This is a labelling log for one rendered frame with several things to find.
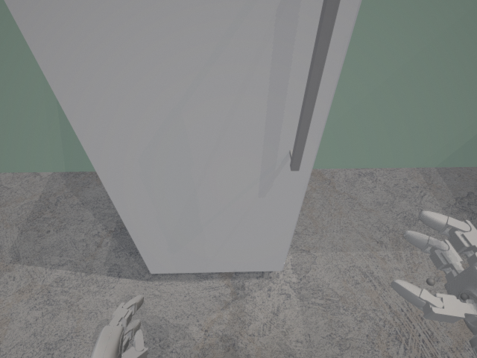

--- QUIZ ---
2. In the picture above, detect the robot left hand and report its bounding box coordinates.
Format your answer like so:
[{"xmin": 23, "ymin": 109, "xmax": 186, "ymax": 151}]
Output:
[{"xmin": 90, "ymin": 295, "xmax": 148, "ymax": 358}]

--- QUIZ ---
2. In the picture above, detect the fridge door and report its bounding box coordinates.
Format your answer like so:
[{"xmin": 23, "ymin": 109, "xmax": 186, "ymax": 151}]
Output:
[{"xmin": 4, "ymin": 0, "xmax": 360, "ymax": 274}]

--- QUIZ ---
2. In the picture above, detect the handle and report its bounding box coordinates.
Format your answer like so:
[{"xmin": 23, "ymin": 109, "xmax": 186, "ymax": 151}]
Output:
[{"xmin": 289, "ymin": 0, "xmax": 340, "ymax": 171}]

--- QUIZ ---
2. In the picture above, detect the robot right hand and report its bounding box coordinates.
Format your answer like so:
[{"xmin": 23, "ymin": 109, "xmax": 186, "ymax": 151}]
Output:
[{"xmin": 391, "ymin": 211, "xmax": 477, "ymax": 335}]

